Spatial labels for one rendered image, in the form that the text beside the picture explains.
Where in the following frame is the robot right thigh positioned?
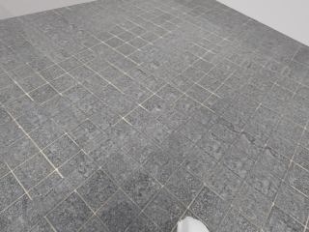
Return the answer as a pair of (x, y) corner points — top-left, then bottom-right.
(177, 217), (209, 232)

